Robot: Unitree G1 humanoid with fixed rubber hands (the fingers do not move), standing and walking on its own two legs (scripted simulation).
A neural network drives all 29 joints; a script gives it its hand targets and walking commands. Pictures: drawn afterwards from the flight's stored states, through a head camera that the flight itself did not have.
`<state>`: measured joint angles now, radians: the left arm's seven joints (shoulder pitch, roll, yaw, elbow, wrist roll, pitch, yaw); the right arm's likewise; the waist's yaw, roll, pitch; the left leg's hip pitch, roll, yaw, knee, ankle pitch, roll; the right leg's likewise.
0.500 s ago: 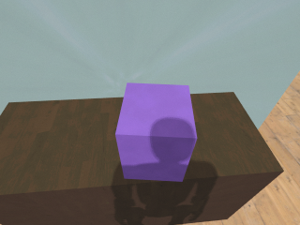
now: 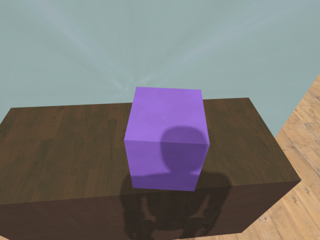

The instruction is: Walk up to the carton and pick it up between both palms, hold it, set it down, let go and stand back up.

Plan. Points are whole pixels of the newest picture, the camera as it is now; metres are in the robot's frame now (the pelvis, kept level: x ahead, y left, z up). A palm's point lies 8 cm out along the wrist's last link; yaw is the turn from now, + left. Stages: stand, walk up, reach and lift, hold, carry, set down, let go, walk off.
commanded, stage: stand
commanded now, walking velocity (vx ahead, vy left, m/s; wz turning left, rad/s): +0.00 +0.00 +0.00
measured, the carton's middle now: (165, 140) +0.43 +0.00 -0.01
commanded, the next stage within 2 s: walk up in 0.40 s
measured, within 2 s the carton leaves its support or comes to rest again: neither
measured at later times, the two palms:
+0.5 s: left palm out of the picture -0.03 +0.19 -0.15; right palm out of the picture -0.03 -0.19 -0.15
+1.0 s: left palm out of the picture -0.01 +0.16 -0.13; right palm out of the picture +0.03 -0.30 -0.16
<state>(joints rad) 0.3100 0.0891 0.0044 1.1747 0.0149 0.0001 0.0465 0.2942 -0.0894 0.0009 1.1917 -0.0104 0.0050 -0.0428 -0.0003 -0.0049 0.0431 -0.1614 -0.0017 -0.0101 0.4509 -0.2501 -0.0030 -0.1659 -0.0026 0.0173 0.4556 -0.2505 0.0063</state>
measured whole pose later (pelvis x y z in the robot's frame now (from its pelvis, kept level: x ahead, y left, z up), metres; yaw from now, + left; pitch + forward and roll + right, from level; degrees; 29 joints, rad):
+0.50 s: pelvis +0.00 +0.00 +0.00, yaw +0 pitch -2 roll +0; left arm 0.32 0.09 0.00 1.17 0.01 0.00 0.04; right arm 0.30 -0.09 0.00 1.19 -0.01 0.00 -0.04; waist 0.00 0.00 0.03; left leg -0.17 0.00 -0.01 0.45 -0.25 0.00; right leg -0.17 0.00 0.02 0.45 -0.25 0.01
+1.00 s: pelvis +0.00 -0.06 +0.00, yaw +5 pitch +1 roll +2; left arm 0.28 0.11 0.01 1.04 0.02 -0.02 0.06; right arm 0.25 -0.21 -0.06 1.10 -0.02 0.05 -0.03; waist 0.01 0.04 0.02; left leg -0.41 0.00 -0.01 0.93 -0.44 -0.02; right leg -0.21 -0.04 -0.07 0.47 -0.28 -0.01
